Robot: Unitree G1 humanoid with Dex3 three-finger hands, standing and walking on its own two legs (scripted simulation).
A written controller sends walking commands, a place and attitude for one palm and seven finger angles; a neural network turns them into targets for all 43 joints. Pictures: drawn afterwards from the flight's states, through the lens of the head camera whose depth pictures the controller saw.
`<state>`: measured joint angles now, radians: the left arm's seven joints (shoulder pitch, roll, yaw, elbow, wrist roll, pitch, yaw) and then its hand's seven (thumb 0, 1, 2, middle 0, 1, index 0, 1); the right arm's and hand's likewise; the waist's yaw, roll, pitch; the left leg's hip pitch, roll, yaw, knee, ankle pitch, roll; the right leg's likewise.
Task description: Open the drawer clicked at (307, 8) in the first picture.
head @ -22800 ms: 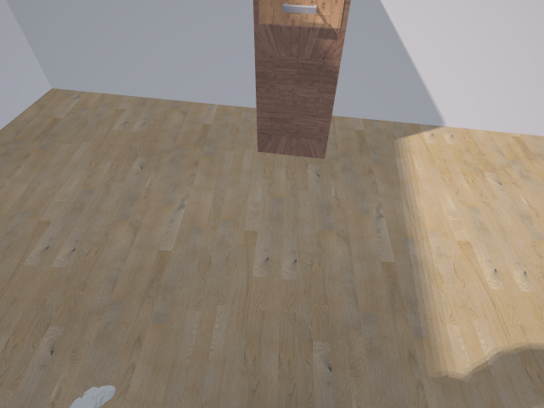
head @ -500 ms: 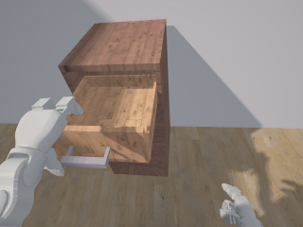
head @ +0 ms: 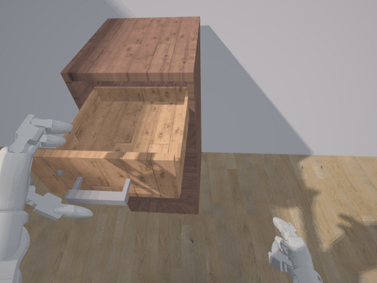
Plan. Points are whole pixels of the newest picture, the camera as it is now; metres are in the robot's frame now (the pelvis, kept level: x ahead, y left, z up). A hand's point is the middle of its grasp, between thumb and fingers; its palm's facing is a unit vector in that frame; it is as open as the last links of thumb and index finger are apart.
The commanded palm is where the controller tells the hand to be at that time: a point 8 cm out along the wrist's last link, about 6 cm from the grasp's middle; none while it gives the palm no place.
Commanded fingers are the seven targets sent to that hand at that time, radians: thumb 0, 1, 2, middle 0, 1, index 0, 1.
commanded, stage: draw the hand back to the body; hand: left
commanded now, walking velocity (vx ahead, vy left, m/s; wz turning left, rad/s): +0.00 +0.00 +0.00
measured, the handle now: (100, 189) +0.29 +0.26 +0.02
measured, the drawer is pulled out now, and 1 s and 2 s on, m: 0.29 0.29 0.29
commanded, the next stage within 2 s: step back with the hand held close in 0.86 s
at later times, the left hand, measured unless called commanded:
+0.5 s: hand (50, 173) +0.21 +0.25 +0.20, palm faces +0.42 -0.82 -0.38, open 10.1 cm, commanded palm +0.15 +0.29 +0.21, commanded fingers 0.00 0.65 0.80 -0.22 -0.46 -0.22 -0.46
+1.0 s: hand (42, 182) +0.19 +0.25 +0.20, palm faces +0.46 -0.81 -0.37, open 7.5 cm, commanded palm +0.14 +0.29 +0.21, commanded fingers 0.00 0.90 0.90 -0.20 -0.30 -0.20 -0.30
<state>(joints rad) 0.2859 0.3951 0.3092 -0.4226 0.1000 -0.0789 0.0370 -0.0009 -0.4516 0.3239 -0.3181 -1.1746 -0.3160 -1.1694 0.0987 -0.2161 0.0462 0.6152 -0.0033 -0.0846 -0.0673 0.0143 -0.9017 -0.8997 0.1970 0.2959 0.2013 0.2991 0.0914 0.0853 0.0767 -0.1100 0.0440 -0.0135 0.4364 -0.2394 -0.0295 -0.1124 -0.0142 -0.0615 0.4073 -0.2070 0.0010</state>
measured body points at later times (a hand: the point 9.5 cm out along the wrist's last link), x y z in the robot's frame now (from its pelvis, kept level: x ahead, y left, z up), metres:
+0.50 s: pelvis +0.01 +0.01 +0.00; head +0.00 +0.00 +0.45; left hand +0.18 +0.29 +0.22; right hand +0.20 -0.20 -0.08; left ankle +0.00 +0.14 -0.74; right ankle +0.02 -0.12 -0.74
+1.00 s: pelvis +0.01 +0.01 +0.00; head -0.01 -0.01 +0.45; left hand +0.16 +0.29 +0.22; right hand +0.20 -0.20 -0.07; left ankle +0.01 +0.14 -0.74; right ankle +0.02 -0.12 -0.74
